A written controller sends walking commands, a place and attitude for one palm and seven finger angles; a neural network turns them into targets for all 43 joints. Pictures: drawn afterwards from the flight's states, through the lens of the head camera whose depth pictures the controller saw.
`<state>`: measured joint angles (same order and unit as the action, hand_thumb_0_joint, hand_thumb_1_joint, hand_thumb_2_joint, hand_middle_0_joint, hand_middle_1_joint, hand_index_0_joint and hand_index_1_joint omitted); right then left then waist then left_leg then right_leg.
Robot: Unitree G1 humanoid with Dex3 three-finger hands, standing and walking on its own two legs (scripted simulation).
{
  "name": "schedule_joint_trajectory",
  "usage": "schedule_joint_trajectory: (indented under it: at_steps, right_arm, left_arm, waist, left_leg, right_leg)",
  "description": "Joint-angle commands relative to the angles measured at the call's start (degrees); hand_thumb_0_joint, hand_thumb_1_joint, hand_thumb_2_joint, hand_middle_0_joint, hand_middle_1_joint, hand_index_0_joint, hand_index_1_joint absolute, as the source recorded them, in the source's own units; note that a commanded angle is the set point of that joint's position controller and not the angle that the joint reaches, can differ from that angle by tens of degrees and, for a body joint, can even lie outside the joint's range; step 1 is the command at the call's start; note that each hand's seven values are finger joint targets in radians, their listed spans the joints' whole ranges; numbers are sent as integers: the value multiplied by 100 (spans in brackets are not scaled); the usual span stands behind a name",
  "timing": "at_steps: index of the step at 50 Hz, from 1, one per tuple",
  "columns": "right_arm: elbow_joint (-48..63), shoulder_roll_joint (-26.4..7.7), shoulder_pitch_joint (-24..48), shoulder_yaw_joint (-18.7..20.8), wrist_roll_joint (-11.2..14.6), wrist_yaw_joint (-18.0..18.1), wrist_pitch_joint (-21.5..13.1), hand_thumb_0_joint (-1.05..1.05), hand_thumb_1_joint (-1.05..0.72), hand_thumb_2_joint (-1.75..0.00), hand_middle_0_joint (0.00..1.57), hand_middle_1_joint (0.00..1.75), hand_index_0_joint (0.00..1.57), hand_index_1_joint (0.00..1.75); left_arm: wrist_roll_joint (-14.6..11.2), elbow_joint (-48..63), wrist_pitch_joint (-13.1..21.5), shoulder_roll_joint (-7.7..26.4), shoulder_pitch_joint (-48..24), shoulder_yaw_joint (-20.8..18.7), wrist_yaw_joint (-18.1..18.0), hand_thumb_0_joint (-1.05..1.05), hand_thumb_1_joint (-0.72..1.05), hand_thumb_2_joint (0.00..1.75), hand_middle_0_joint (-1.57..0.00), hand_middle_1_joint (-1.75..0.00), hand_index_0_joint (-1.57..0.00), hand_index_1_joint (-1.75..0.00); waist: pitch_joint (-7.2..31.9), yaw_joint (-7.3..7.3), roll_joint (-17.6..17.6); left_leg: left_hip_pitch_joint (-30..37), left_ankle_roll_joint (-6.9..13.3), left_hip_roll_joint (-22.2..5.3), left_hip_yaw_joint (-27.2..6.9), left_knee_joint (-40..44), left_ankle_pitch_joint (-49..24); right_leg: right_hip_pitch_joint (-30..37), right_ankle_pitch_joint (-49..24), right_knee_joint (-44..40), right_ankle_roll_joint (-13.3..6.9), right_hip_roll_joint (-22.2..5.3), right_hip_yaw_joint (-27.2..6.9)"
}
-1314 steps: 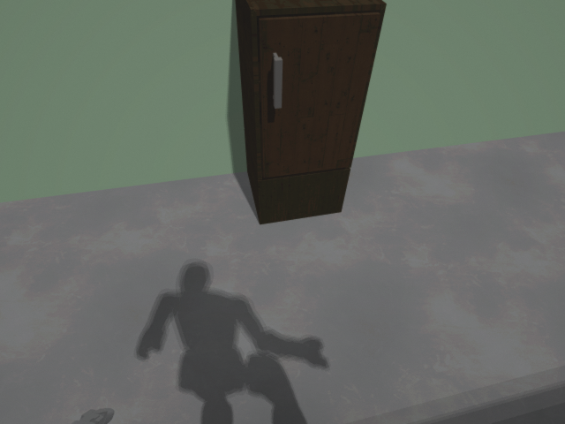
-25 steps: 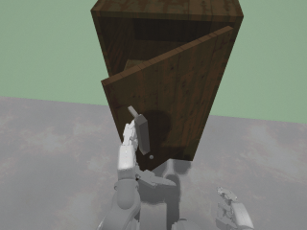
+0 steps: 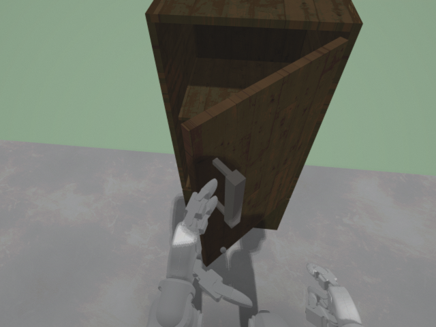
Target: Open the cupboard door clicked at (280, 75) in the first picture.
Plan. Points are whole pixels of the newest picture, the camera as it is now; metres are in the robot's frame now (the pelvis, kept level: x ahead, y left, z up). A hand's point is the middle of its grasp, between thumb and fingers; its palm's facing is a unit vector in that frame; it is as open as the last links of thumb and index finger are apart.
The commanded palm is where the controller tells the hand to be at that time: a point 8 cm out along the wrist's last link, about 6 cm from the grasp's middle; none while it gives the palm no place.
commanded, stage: slide the hand sideways off the handle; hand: left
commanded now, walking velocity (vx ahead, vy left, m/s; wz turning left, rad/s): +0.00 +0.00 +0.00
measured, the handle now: (225, 194) +0.35 +0.00 +0.06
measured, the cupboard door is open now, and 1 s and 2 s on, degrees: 46 46 46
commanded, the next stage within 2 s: draw the hand back to the body in 0.62 s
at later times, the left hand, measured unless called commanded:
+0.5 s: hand (196, 271) +0.21 +0.04 +0.06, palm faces -0.10 -0.99 +0.02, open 16.3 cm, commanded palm +0.18 +0.10 +0.05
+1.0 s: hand (157, 271) +0.19 +0.09 +0.10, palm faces -0.07 -1.00 -0.05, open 16.3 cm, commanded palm +0.17 +0.15 +0.11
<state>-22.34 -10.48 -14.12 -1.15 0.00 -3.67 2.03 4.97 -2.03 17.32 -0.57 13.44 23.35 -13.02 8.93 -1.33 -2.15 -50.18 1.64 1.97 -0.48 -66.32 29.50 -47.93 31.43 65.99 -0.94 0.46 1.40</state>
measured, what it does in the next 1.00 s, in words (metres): stands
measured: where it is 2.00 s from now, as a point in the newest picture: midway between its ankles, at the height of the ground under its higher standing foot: outside the picture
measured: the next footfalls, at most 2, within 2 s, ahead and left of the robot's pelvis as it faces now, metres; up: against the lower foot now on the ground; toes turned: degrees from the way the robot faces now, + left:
none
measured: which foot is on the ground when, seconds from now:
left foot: down 0.00-1.00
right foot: down 0.00-1.00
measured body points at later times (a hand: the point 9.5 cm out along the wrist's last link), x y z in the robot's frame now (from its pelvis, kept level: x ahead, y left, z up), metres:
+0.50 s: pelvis +0.01 -0.02 -0.01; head +0.06 -0.03 +0.44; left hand +0.21 +0.10 +0.06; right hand +0.20 -0.22 -0.08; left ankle +0.03 +0.10 -0.65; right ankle +0.01 -0.11 -0.65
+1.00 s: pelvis +0.01 -0.02 +0.01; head +0.04 -0.04 +0.46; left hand +0.19 +0.15 +0.11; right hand +0.19 -0.24 -0.06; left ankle +0.03 +0.10 -0.65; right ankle +0.01 -0.11 -0.65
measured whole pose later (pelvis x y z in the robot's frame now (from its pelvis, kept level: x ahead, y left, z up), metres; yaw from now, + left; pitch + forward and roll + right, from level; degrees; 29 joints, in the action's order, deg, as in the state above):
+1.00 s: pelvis +0.01 -0.02 +0.01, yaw +0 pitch +12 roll -1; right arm -19.9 -11.7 -17.0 -1.1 2.3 1.8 0.2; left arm -8.0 21.8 14.6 10.2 36.1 5.3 4.5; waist 10.3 -0.6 -3.5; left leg -46.2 0.0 0.9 -2.2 -64.3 29.9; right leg -43.7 31.8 63.6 -2.3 1.7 3.0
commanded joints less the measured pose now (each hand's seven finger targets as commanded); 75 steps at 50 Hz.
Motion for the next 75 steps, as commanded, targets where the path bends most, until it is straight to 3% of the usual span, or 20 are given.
schedule_joint_trajectory:
  at_steps: [1, 5, 11, 20, 25, 29, 35, 37, 40, 41, 46, 47, 51, 55, 61, 62, 63, 65, 69, 75]
  right_arm:
    - [1037, -612, 452, 241, 12, 78, -324, 0, -90, -90, 20, 30, 20, 30]
    - [1061, -615, 438, 226, -8, 89, -384, 0, -90, -90, 20, 30, 20, 30]
    - [1127, -614, 443, 217, -42, 160, -369, 0, -90, -90, 20, 30, 20, 30]
    - [1171, -645, 369, 215, -34, 257, -456, 0, -90, -90, 20, 30, 20, 30]
    - [1209, -661, 266, 251, -17, 298, -518, 0, -90, -90, 20, 30, 20, 30]
    - [1167, -650, 267, 293, -7, 341, -541, 0, -90, -90, 20, 30, 20, 30]
    - [1120, -693, 222, 300, 8, 408, -701, 0, -90, -90, 20, 30, 20, 30]
    - [1162, -716, 213, 335, 14, 423, -709, 0, -90, -90, 20, 30, 20, 30]
    - [1264, -697, 177, 336, 67, 466, -633, 0, -90, -90, 20, 30, 20, 30]
    - [1261, -699, 180, 337, 82, 495, -583, 0, -90, -90, 20, 30, 20, 30]
    - [1329, -678, 229, 288, 213, 581, -487, 0, -90, -90, 20, 30, 20, 30]
    - [1340, -690, 229, 271, 231, 605, -503, 0, -90, -90, 20, 30, 20, 30]
    - [1272, -784, 237, 235, 216, 697, -610, 0, -90, -90, 20, 30, 20, 30]
    - [1261, -789, 182, 220, 229, 704, -723, 0, -90, -90, 20, 30, 20, 30]
    - [1178, -802, 247, 198, 288, 728, -818, 0, -90, -90, 20, 30, 20, 30]
    - [1240, -739, 248, 171, 251, 931, -679, 0, -90, -90, 20, 30, 20, 30]
    - [1254, -648, 196, 115, 223, 997, -644, 0, -90, -90, 20, 30, 20, 30]
    - [1138, -670, 176, 81, 210, 1019, -607, 0, -90, -90, 20, 30, 20, 30]
    - [973, -723, 273, 31, 164, 1092, -615, 0, -90, -90, 20, 30, 20, 30]
    - [694, -742, 432, -50, 134, 1137, -819, 0, -90, -90, 20, 30, 20, 30]
  left_arm:
    - [65, 1687, 467, -643, -376, 355, 128, 0, -50, 30, -15, -30, -15, -30]
    - [57, 1747, 549, -529, -58, 347, 258, 0, -50, 30, -15, -30, -15, -30]
    - [-2, 2081, 536, 17, 509, -189, 435, 0, -50, 30, -15, -30, -15, -30]
    - [-385, 2566, 686, 306, 1151, -464, 950, 0, -50, 30, -15, -30, -15, -30]
    - [-613, 2716, 724, 604, 1909, -833, 1286, 0, -50, 30, -15, -30, -15, -30]
    - [-732, 2853, 793, 839, 2022, -1207, 1438, 0, -50, 30, -15, -30, -15, -30]
    - [-968, 3015, 1008, 783, 1813, -1149, 1666, 0, -50, 30, -15, -30, -15, -30]
    - [-961, 3250, 1022, 985, 1876, -1291, 1697, 0, -50, 30, -15, -30, -15, -30]
    - [-997, 3675, 814, 1317, 1989, -1597, 1663, 0, -50, 30, -15, -30, -15, -30]
    - [-1010, 3652, 671, 1535, 2055, -1851, 1625, 0, -50, 30, -15, -30, -15, -30]
    - [-1313, 3552, 70, 1284, 2514, -1967, 1726, 0, -50, 30, -15, -30, -15, -30]
    - [-1373, 3540, -1, 1228, 2526, -1923, 1793, 0, -50, 30, -15, -30, -15, -30]
    - [-1509, 3601, -23, 1495, 2288, -2141, 2000, 0, -50, 30, -15, -30, -15, -30]
    - [-1589, 3884, 69, 1746, 2269, -2425, 2134, 0, -50, 30, -15, -30, -15, -30]
    - [-1825, 4064, -86, 2003, 2256, -2925, 2166, 0, -32, 37, -16, -30, -16, -30]
    - [-1108, 4337, -497, 2555, 2507, -2970, 1501, 0, -29, 39, -16, -30, -16, -30]
    - [-1037, 4405, -762, 2139, 2587, -2769, 1214, 0, -26, 40, -16, -30, -16, -30]
    - [-919, 4384, -1027, 1987, 2591, -2678, 976, 0, -18, 43, -16, -30, -16, -30]
    - [-770, 4353, -1256, 2247, 2246, -2930, 681, 0, -5, 50, -17, -30, -17, -30]
    - [-723, 4411, -1298, 2532, 1775, -3373, 472, 0, 17, 58, -17, -30, -17, -30]
  waist:
    - [968, -94, 392]
    - [861, -120, 432]
    - [1148, 79, 360]
    - [1035, -3, 446]
    - [1095, 73, 541]
    - [1118, 58, 513]
    - [1016, -107, 510]
    - [1229, -22, 409]
    - [1405, 84, 128]
    - [1409, 136, 251]
    - [929, 110, 478]
    - [747, 43, 636]
    - [302, -17, 601]
    - [339, 78, 91]
    - [402, 158, 10]
    - [482, 470, -121]
    - [235, 310, -78]
    - [-2, 264, -232]
    - [-126, 251, 86]
    - [-237, 314, -41]
  left_leg:
    - [1153, -55, -142, -409, 1099, -958]
    - [1009, -61, -111, -423, 1063, -698]
    - [920, -65, -56, -307, 956, -925]
    - [612, -23, -15, -198, 702, -908]
    - [465, -21, 2, -153, 578, -1097]
    - [273, -31, 6, -123, 415, -1085]
    - [63, -20, -7, -156, 184, -846]
    - [148, -6, -26, -136, 204, -920]
    - [507, 9, -8, -89, 453, -1029]
    - [520, 11, -12, -89, 519, -1076]
    - [823, 14, -6, -83, 953, -1099]
    - [833, 22, -13, -70, 993, -992]
    - [957, 36, -39, -116, 1172, -839]
    - [1321, 29, -56, -138, 1424, -891]
    - [1671, 16, -98, -212, 1753, -1030]
    - [1889, 9, -196, -145, 2077, -1172]
    - [1993, 11, -171, -146, 2149, -1175]
    - [2084, 1, -206, -177, 2254, -1255]
    - [2446, 24, -241, -236, 2551, -1378]
    - [2972, -5, -268, -377, 3122, -1367]
  right_leg:
    - [310, -1073, -996, -214, 35, 172]
    - [180, -858, -983, -196, 20, 178]
    - [429, -1108, -911, -213, 27, 94]
    - [480, -1299, -955, -137, 11, -58]
    - [667, -1701, -919, -87, -3, -139]
    - [698, -1882, -885, -25, -43, -269]
    - [426, -1550, -921, 28, -75, -372]
    - [505, -1493, -895, 0, -63, -377]
    - [790, -1521, -1067, -14, -37, -365]
    - [985, -1552, -1156, -10, -24, -406]
    - [1348, -1706, -1590, 60, -3, -269]
    - [1301, -1611, -1696, 102, -11, -252]
    - [1215, -1195, -1943, 89, -8, -244]
    - [1210, -1061, -1942, 7, 59, -79]
    - [1522, -1179, -2071, -22, 133, 88]
    - [1729, -1265, -2387, -114, -56, -200]
    - [1700, -1270, -2494, -91, -69, -117]
    - [1743, -1330, -2553, -79, -63, -18]
    - [2011, -1427, -2835, -54, -49, 53]
    - [2455, -1411, -3155, -75, -52, 100]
